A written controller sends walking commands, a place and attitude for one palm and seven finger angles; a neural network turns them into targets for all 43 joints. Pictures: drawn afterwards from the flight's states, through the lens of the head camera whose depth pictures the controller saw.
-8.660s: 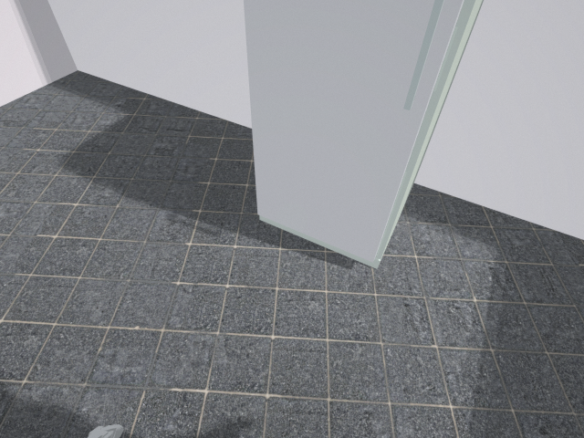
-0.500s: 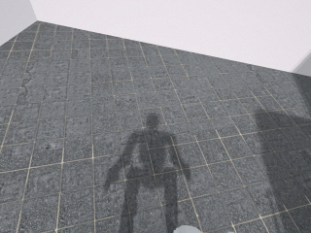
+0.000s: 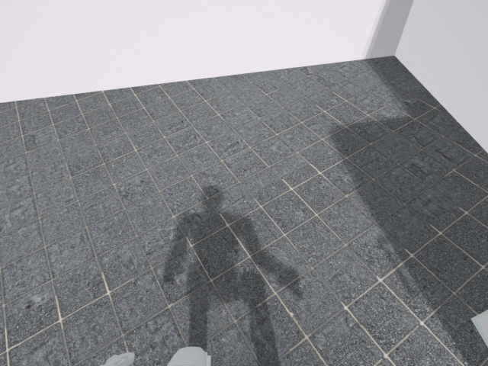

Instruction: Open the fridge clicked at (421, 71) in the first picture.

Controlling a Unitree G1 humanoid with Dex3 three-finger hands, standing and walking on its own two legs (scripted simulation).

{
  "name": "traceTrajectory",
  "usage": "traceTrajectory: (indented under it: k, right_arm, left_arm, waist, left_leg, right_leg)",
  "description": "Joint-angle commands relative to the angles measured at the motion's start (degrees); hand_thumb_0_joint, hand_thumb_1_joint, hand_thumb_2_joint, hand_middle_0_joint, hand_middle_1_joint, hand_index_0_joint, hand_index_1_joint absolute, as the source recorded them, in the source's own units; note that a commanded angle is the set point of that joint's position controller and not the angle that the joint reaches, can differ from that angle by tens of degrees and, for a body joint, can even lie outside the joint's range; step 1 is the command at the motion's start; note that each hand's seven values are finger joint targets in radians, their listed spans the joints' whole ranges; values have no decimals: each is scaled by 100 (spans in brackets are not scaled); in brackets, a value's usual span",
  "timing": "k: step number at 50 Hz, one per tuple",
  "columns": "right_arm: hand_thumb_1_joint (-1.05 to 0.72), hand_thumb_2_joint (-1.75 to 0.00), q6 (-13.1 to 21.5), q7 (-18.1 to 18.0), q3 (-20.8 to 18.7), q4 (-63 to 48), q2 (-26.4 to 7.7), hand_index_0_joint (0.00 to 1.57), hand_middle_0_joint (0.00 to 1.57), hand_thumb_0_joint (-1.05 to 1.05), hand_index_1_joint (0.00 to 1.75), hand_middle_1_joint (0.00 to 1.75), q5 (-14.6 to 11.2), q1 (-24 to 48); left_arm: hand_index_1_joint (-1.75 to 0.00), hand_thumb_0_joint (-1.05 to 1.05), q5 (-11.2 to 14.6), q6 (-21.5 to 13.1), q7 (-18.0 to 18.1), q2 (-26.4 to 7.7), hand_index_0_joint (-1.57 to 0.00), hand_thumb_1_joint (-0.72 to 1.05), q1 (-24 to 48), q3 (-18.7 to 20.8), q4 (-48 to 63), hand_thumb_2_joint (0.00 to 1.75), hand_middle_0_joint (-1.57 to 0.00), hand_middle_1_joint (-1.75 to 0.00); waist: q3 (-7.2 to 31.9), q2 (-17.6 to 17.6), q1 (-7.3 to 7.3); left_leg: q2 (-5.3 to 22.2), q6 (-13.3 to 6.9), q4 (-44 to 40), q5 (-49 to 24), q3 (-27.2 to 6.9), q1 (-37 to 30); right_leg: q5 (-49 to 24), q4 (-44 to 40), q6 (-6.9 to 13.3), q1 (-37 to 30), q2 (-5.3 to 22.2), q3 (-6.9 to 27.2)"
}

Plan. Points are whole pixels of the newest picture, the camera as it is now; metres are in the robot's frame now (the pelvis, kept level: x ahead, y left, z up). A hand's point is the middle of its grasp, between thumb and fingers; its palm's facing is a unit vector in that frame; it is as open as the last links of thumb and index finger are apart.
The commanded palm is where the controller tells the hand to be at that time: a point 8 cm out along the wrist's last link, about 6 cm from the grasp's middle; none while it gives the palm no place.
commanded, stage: turn to face it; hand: right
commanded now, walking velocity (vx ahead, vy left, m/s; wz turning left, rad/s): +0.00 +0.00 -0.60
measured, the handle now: out of the picture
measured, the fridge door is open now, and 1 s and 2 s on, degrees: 0 0 0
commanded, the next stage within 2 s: none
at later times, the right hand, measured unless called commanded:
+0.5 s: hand out of the picture +0.03 -0.16 -0.14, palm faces +0.29 +0.91 -0.29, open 7.4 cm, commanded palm none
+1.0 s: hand out of the picture -0.12 -0.22 -0.17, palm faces +0.62 +0.74 -0.25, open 7.4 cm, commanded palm none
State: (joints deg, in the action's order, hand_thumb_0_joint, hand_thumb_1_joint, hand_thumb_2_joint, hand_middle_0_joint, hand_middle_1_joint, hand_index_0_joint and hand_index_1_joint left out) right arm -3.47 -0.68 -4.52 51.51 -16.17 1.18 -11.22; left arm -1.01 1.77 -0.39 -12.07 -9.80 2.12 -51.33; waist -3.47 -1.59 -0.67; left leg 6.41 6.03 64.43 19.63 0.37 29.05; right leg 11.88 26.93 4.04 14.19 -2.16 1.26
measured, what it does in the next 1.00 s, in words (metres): steps on the spot, turning right: left foot, then right foot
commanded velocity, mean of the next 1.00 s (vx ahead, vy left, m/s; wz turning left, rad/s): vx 0.00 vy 0.00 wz -0.60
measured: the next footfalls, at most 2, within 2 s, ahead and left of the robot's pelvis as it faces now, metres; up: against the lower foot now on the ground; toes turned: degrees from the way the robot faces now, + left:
left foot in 0.32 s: +0.05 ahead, +0.17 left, +0.00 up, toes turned -11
right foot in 0.74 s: -0.05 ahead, -0.09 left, +0.00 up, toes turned -33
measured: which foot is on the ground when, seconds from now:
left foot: up 0.00-0.30, down 0.32-0.76, up 0.78-1.00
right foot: down 0.00-0.32, up 0.34-0.72, down 0.74-1.00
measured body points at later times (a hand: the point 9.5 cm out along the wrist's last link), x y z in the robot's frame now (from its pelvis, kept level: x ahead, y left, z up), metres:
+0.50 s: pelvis -0.01 +0.06 +0.00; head +0.01 +0.09 +0.45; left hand +0.09 +0.32 -0.16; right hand +0.01 -0.20 -0.12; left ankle +0.01 +0.17 -0.74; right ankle -0.06 -0.07 -0.65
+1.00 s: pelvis -0.05 +0.01 +0.00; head -0.04 -0.03 +0.45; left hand +0.19 +0.15 -0.12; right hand -0.15 -0.26 -0.15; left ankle +0.05 +0.16 -0.64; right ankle -0.09 -0.06 -0.74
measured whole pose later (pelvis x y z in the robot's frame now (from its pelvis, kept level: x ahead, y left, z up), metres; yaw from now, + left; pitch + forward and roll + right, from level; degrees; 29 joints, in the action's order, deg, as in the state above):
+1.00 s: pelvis -0.05 +0.01 +0.00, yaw -36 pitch -1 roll +2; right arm -3.6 -0.7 -4.5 51.9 -16.6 1.0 -11.0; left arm -1.0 1.4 -0.1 -12.3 -9.9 2.1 -51.1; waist -3.9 -1.7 -0.9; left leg 6.1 6.2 66.6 20.1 0.6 29.6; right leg 13.3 26.9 3.2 12.8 -2.0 2.6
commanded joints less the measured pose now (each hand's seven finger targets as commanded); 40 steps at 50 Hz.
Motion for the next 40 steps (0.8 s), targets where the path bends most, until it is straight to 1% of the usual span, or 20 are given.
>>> traceTrajectory:
  k: [1, 7, 13, 14, 15, 16, 17, 18, 19, 21, 23, 27, 31, 33, 35, 36, 37, 38, 39, 40]
  right_arm:
    - [-90, -90, 150, -44, -75, -511, -436, 20, 20, 0, 30, 30, -8, 288]
    - [-90, -90, 196, -74, -23, -745, -314, 20, 20, 0, 30, 30, -58, 663]
    - [-90, -90, 279, -118, -38, -632, -311, 20, 20, 0, 30, 30, -125, -67]
    - [-90, -90, 313, -137, -85, -592, -444, 20, 20, 0, 30, 30, -118, -301]
    - [-90, -90, 363, -175, -176, -583, -874, 20, 20, 0, 30, 30, -38, -420]
    - [-90, -90, 344, -187, -196, -680, -1208, 20, 20, 0, 30, 30, 22, -285]
    - [-90, -90, 293, -203, -145, -785, -1084, 20, 20, 0, 30, 30, -23, 13]
    - [-90, -90, 317, -209, -107, -862, -795, 20, 20, 0, 30, 30, -20, 439]
    - [-90, -90, 330, -183, -83, -853, -714, 20, 20, 0, 30, 30, -33, 610]
    - [-90, -90, 374, -151, 13, -814, -463, 20, 20, 0, 30, 30, -32, 669]
    - [-90, -90, 398, -150, 16, -720, -472, 20, 20, 0, 30, 30, -12, 410]
    - [-90, -90, 370, -145, -49, -500, -614, 20, 20, 0, 30, 30, 31, -177]
    - [-90, -90, 338, -118, -111, -388, -860, 20, 20, 0, 30, 30, 65, -460]
    - [-90, -90, 319, -115, -162, -372, -949, 20, 20, 0, 30, 30, 72, -453]
    - [-90, -90, 289, -98, -183, -374, -967, 20, 20, 0, 30, 30, 34, -302]
    - [-90, -90, 258, -83, -169, -394, -886, 20, 20, 0, 30, 30, -24, -276]
    - [-90, -90, 230, -54, -110, -539, -563, 20, 20, 0, 30, 30, -66, -351]
    - [-90, -90, 206, -50, 16, -761, -239, 20, 20, 0, 30, 30, -54, -55]
    - [-90, -90, 156, -70, -7, -768, -433, 20, 20, 0, 30, 30, -19, 143]
    - [-90, -90, 110, -107, -10, -661, -384, 20, 20, 0, 30, 30, 2, 345]
  left_arm:
    - [-30, 0, 2, -102, 61, -1239, -20, 90, -370, 402, 299, 90, -20, -30]
    - [-30, 0, -38, -61, 73, -1255, -20, 90, -610, 471, 240, 90, -20, -30]
    - [-30, 0, -18, 8, 49, -1205, -20, 90, -274, 519, 341, 90, -20, -30]
    - [-30, 0, 16, 15, 32, -1071, -20, 90, -254, 500, 364, 90, -20, -30]
    - [-30, 0, 73, 25, 0, -698, -20, 90, -378, 467, 396, 90, -20, -30]
    - [-30, 0, 33, 21, 14, -617, -20, 90, -345, 459, 521, 90, -20, -30]
    - [-30, 0, -32, 59, 5, -910, -20, 90, -294, 536, 482, 90, -20, -30]
    - [-30, 0, -50, 123, -45, -881, -20, 90, -425, 539, 391, 90, -20, -30]
    - [-30, 0, -63, 189, -76, -797, -20, 90, -482, 535, 264, 90, -20, -30]
    - [-30, 0, -64, 205, -131, -769, -20, 90, -596, 503, 154, 90, -20, -30]
    - [-30, 0, -32, 203, -154, -678, -20, 90, -567, 466, 134, 90, -20, -30]
    - [-30, 0, -6, 201, -157, -662, -20, 90, 47, 412, 287, 90, -20, -30]
    - [-30, 0, 32, 132, -154, -581, -20, 90, 362, 314, 374, 90, -20, -30]
    - [-30, 0, 54, 75, -138, -580, -20, 90, 302, 286, 381, 90, -20, -30]
    - [-30, 0, 51, 13, -117, -692, -20, 90, -81, 307, 309, 90, -20, -30]
    - [-30, 0, 34, -40, -124, -905, -20, 90, -414, 355, 230, 90, -20, -30]
    - [-30, 0, 3, -103, -103, -1548, -20, 90, -683, 503, 214, 90, -20, -30]
    - [-30, 0, 44, -94, -42, -2003, -20, 90, -1071, 618, 142, 90, -20, -30]
    - [-30, 0, 32, -54, -14, -1914, -20, 90, -1199, 583, 34, 90, -20, -30]
    - [-30, 0, 10, -84, 55, -1683, -20, 90, -1009, 527, 44, 90, -20, -30]
  waist:
    - [421, 857, 279]
    - [504, 971, 379]
    - [788, 1056, 28]
    - [881, 756, -89]
    - [931, -479, -147]
    - [658, -1527, -165]
    - [474, -864, -39]
    - [279, -639, 205]
    - [96, -931, 269]
    - [-88, -884, 357]
    - [10, -908, 289]
    - [24, -1066, -47]
    - [260, -1232, -195]
    - [446, -1330, -190]
    - [697, -1063, 47]
    - [944, -515, 250]
    - [1215, 1139, 400]
    - [1290, 2136, 598]
    - [1296, 1420, 633]
    - [1026, 1632, 610]
  left_leg:
    - [-68, 32, -360, 42, -137, 352]
    - [-319, -40, -1318, 514, -196, 34]
    - [-652, -220, -3491, -247, -43, -1860]
    - [-447, -290, -4277, -651, -162, -2631]
    - [793, -660, -5018, -53, -1295, -3456]
    - [2149, -1298, -5284, 21, -2614, -2934]
    - [2250, -1534, -5285, 48, -2236, -1936]
    - [1799, -1462, -5268, 117, -1649, -1563]
    - [1477, -1302, -5232, 93, -1383, -1303]
    - [1071, -1173, -4945, -782, -539, -1377]
    - [993, -1104, -4781, -1325, -148, -1770]
    - [1203, -1211, -4616, -1847, 31, -2175]
    - [1349, -1280, -4173, -2979, 251, -2462]
    - [1452, -1249, -3883, -3327, 361, -2548]
    - [1369, -957, -3295, -3166, 698, -2401]
    - [1236, -685, -2544, -2688, 918, -1931]
    - [585, -266, -1257, -526, 1092, -497]
    - [65, -4, -330, 2066, 682, 630]
    - [189, -128, 163, 1831, 251, 558]
    - [230, -117, 315, 1455, 101, 660]
  right_leg:
    - [-1027, -1000, 491, -612, 1390, 1809]
    - [-1405, -762, 678, -623, 1416, 2495]
    - [-1357, -335, 328, 340, 904, 2616]
    - [-669, -101, 70, 875, 654, 2425]
    - [831, 934, -351, 1908, 99, 1616]
    - [2014, 2395, -691, 2478, -495, 499]
    - [1954, 3315, -630, 2040, -137, 654]
    - [1564, 3768, -618, 1929, 7, 596]
    - [1367, 4096, -666, 1867, 90, 452]
    - [888, 4402, -765, 1897, 204, 216]
    - [769, 4221, -838, 1957, 235, 70]
    - [1115, 3307, -911, 1821, 346, -195]
    - [1380, 2131, -852, 1315, 294, -524]
    - [1389, 1565, -777, 945, 271, -640]
    - [603, 487, -708, 233, 209, -717]
    - [-317, -329, -631, -610, 307, -514]
    - [-1818, -621, -185, -1763, 1527, 1083]
    - [-4422, -468, 494, -2066, 2586, 2363]
    - [-4310, -260, 787, -1906, 2663, 1910]
    - [-3972, -411, 586, -1533, 2251, 1749]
